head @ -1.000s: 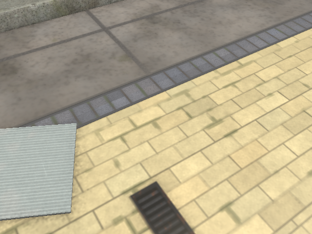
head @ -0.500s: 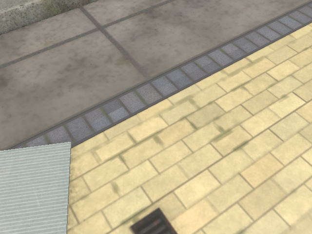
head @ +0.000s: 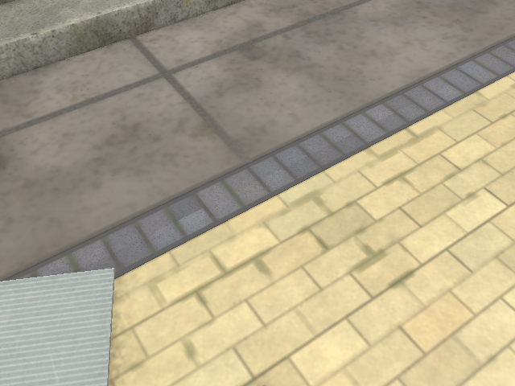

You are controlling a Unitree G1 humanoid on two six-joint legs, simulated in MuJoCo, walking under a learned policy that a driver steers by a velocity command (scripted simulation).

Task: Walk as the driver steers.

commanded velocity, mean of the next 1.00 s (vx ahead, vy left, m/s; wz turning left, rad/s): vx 0.18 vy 0.00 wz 0.00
